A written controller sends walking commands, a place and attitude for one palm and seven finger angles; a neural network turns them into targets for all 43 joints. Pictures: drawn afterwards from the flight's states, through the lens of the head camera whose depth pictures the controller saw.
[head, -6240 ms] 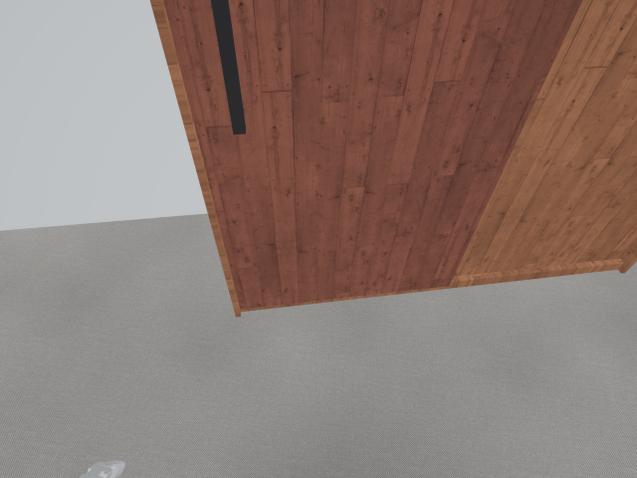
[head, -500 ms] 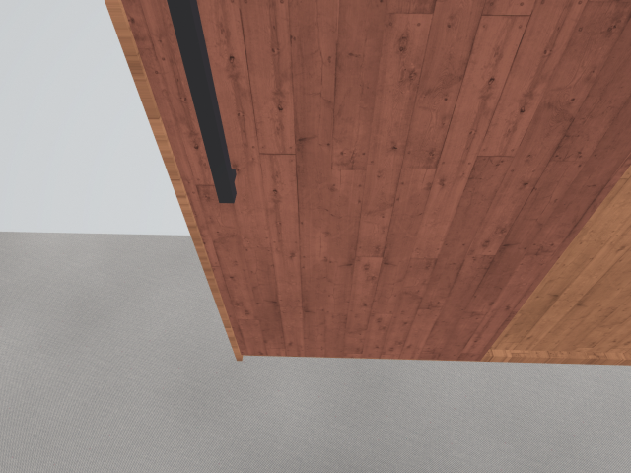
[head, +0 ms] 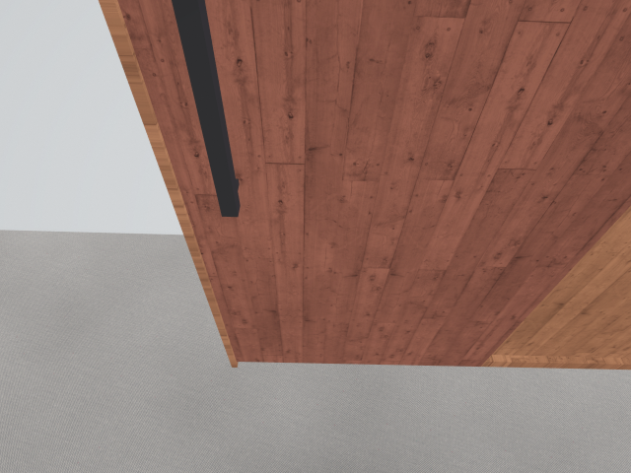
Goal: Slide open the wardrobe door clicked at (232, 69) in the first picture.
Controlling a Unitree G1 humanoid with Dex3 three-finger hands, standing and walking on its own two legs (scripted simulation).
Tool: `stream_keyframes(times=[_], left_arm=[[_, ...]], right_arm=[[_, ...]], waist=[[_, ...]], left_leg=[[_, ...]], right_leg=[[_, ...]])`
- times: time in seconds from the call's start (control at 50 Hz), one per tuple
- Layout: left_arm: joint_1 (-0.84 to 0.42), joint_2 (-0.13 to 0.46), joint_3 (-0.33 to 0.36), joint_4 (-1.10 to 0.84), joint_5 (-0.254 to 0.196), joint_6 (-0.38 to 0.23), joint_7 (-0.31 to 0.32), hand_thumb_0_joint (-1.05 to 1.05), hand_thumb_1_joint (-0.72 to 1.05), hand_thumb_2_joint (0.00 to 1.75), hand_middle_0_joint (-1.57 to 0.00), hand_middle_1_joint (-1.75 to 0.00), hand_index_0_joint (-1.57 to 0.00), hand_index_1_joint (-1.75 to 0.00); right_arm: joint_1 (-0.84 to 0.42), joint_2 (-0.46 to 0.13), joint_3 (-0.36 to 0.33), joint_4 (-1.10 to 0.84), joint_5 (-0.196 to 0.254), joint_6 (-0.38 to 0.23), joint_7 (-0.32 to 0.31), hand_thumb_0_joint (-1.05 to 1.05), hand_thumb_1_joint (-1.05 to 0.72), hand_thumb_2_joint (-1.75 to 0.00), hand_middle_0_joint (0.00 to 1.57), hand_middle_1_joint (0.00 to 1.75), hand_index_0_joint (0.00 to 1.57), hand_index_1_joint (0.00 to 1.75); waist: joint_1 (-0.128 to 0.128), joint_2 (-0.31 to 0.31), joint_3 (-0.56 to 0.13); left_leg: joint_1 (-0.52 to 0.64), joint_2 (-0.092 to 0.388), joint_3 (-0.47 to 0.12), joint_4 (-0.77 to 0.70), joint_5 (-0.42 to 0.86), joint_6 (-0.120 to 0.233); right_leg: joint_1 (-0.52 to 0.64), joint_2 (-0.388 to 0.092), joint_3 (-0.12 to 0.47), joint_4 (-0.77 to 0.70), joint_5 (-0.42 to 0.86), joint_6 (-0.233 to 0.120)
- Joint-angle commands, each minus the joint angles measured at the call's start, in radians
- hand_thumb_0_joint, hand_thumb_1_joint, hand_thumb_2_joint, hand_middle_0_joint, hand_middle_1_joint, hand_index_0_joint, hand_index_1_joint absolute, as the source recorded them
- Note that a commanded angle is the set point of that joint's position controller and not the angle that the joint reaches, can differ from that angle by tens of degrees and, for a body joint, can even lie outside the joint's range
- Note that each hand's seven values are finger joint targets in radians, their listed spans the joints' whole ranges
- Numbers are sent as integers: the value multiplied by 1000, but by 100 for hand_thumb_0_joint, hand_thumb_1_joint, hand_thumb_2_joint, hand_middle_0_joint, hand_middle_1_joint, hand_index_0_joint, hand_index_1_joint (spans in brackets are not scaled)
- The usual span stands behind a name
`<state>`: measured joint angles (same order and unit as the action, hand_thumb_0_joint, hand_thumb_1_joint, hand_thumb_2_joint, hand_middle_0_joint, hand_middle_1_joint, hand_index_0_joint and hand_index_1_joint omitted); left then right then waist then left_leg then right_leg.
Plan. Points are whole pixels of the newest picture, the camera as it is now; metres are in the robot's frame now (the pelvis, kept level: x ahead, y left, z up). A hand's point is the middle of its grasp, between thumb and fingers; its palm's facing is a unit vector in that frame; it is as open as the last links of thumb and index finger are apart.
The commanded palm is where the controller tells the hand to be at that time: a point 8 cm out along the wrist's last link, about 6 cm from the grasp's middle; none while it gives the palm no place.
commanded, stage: come to a stop and stand still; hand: left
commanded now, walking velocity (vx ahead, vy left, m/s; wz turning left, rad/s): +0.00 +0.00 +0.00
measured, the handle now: (216, 110) +0.51 +0.16 +0.20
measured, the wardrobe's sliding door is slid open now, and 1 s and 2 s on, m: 0.00 0.00 0.00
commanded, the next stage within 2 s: look again from close up in 1.52 s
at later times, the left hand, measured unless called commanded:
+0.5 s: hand out of the picture +0.06 +0.18 -0.18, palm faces +0.07 -0.98 -0.21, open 7.2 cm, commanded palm none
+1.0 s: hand out of the picture +0.03 +0.19 -0.17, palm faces +0.02 -0.98 -0.22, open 7.3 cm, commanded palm none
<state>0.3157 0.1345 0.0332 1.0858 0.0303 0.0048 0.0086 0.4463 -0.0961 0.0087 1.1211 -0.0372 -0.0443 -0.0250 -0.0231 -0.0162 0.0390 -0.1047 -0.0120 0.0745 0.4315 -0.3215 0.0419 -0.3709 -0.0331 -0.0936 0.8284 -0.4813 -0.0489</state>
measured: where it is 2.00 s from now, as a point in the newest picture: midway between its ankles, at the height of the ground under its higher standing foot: outside the picture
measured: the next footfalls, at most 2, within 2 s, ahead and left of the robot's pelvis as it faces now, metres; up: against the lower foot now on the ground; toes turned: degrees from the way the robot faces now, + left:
right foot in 0.12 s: +0.10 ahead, -0.10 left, +0.00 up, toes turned -4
left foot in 0.32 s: +0.06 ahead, +0.11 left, +0.00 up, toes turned +6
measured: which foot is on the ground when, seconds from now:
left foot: down 0.00-0.14, up 0.16-0.30, down 0.32-1.00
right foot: up 0.00-0.10, down 0.12-1.00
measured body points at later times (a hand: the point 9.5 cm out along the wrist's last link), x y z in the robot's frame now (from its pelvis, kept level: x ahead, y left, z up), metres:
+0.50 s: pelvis +0.03 +0.00 +0.00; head +0.04 +0.01 +0.45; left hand +0.06 +0.24 -0.16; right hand +0.07 -0.23 -0.16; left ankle +0.02 +0.11 -0.74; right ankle +0.06 -0.10 -0.74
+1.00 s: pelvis +0.03 +0.01 +0.00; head +0.02 +0.00 +0.45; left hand +0.03 +0.24 -0.15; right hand +0.03 -0.20 -0.17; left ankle +0.02 +0.11 -0.74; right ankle +0.06 -0.10 -0.74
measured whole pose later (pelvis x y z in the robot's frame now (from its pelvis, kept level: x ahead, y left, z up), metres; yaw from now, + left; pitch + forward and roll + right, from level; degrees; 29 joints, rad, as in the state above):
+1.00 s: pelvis +0.03 +0.01 +0.00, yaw +1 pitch -2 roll +1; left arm 0.30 0.15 -0.02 1.09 0.01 -0.02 0.03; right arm 0.33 -0.16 0.01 1.05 -0.02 -0.01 -0.01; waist -0.01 0.03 0.01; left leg -0.18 0.00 0.12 0.47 -0.27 0.03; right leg -0.25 -0.05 -0.09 0.50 -0.22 -0.01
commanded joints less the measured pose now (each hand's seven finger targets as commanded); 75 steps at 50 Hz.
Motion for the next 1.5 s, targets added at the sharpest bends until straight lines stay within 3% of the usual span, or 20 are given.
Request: stream_keyframes(times=[0.0,0.06,0.08,0.1,0.12,0.14,0.18,0.26,0.28,0.3,0.34,0.4,0.46,0.68,0.7,0.72,0.76,0.82,1.08,1.48], left_arm=[[-66,1,4,-98,-8,-39,-9,0,90,90,-20,-30,-20,-30],[60,37,13,-51,-9,-48,6,0,90,90,-20,-30,-20,-30],[138,91,21,-24,-11,-56,19,0,90,90,-20,-30,-20,-30],[173,149,25,-3,-16,-58,26,0,90,90,-20,-30,-20,-30],[170,167,24,-2,-18,-57,29,0,90,90,-20,-30,-20,-30],[133,160,26,-11,-15,-54,37,0,90,90,-20,-30,-20,-30],[29,137,18,-42,-6,-44,46,0,90,90,-20,-30,-20,-30],[-59,143,27,-79,-12,-19,43,0,90,90,-20,-30,-20,-30],[-76,134,28,-86,-16,-12,40,0,90,90,-20,-30,-20,-30],[-80,113,27,-102,-18,-2,35,0,90,90,-20,-30,-20,-30],[-75,78,21,-111,-11,9,32,0,90,90,-20,-30,-20,-30],[-22,76,4,-75,-9,6,26,0,90,90,-20,-30,-20,-30],[-18,97,-4,-63,-9,-9,24,0,90,90,-20,-30,-20,-30],[18,111,-21,-18,-11,-27,22,0,90,90,-20,-30,-20,-30],[117,135,-23,23,-4,-39,62,0,90,90,-20,-30,-20,-30],[45,179,-23,-26,-13,-47,53,0,90,90,-20,-30,-20,-30],[-1,170,-21,-47,-14,-59,38,0,90,90,-20,-30,-20,-30],[-2,131,-33,-44,-15,-44,29,0,90,90,-20,-30,-20,-30],[24,105,-31,-29,-21,-33,28,0,90,90,-20,-30,-20,-30],[39,87,-31,18,-19,-37,30,0,90,90,-20,-30,-20,-30]], right_arm=[[92,-144,-26,2,6,-13,-19,0,-90,-90,20,30,20,30],[73,-108,-18,5,23,-11,-26,0,-90,-90,20,30,20,30],[77,-84,-14,-4,32,-15,-24,0,-90,-90,20,30,20,30],[78,-70,-18,-14,36,-14,-19,0,-90,-90,20,30,20,30],[42,-65,-26,-20,38,-2,-24,0,-90,-90,20,30,20,30],[21,-47,-28,-23,40,18,-27,0,-90,-90,20,30,20,30],[-8,-39,-33,-12,42,32,-21,0,-90,-90,20,30,20,30],[32,-5,-34,12,31,46,-7,0,-90,-90,20,30,20,30],[33,-24,-38,9,28,46,-7,0,-90,-90,20,30,20,30],[10,-64,-43,-8,23,41,-8,0,-90,-90,20,30,20,30],[-97,-108,-46,-59,15,31,-9,0,-90,-90,20,30,20,30],[-174,-131,-40,-85,20,24,-13,0,-90,-90,20,30,20,30],[-154,-130,-37,-84,22,22,-10,0,-90,-90,20,30,20,30],[-153,-140,-19,-50,24,18,-3,0,-90,-90,20,30,20,30],[-243,-194,-34,-118,37,12,6,0,-90,-90,20,30,20,30],[-175,-143,-27,-139,32,29,10,0,-90,-90,20,30,20,30],[-123,-132,-22,-132,21,26,15,0,-90,-90,20,30,20,30],[-113,-150,-19,-135,21,23,11,0,-90,-90,20,30,20,30],[-58,-139,-5,-76,19,7,4,0,-90,-90,20,30,20,30],[-65,-114,-6,-12,24,11,-3,0,-90,-90,20,30,20,30]], waist=[[7,143,66],[72,32,23],[91,-70,-50],[79,-156,-86],[78,-145,-82],[71,-223,-76],[43,-165,-26],[-4,-85,-32],[-9,-60,-11],[5,41,8],[39,197,46],[62,99,29],[39,25,-6],[28,1,18],[62,17,-5],[-2,34,-88],[-16,41,-74],[0,21,44],[32,11,46],[24,9,47]], left_leg=[[-10,244,-184,-129,450,152],[-116,177,-111,30,500,62],[-239,117,-72,129,338,15],[-299,37,-16,209,34,-27],[-278,23,-22,307,-222,-49],[-279,48,-38,383,-296,-54],[-256,69,-65,398,-250,-53],[-55,43,16,89,59,-70],[-12,62,2,13,126,-64],[-36,129,-67,-29,212,-37],[-214,235,-157,-127,330,28],[-191,199,-133,-124,240,23],[-113,156,-86,-98,208,-6],[-72,135,-67,-135,137,-22],[-102,154,-22,73,187,-43],[-95,88,-34,48,-6,-49],[-55,87,-45,26,49,-36],[-144,117,-83,-49,39,-11],[-177,122,-87,-131,55,-5],[-98,124,-59,-121,124,-14]], right_leg=[[-37,3,-30,-112,70,3],[261,-26,26,-375,363,12],[445,-156,184,-353,646,-30],[490,-311,298,-365,948,-113],[436,-366,312,-385,1159,-183],[383,-373,316,-391,1205,-209],[262,-326,235,-402,1093,-198],[81,-214,142,-392,620,-99],[32,-178,131,-368,495,-66],[11,-119,104,-339,372,-24],[139,-38,40,-277,229,33],[177,-58,67,-342,265,34],[171,-90,105,-409,382,22],[159,-97,120,-490,332,18],[164,-145,164,-455,643,35],[169,-184,214,-480,366,-6],[90,-161,182,-476,237,-29],[62,-95,135,-463,133,-4],[169,-85,105,-429,262,9],[161,-94,117,-462,328,9]])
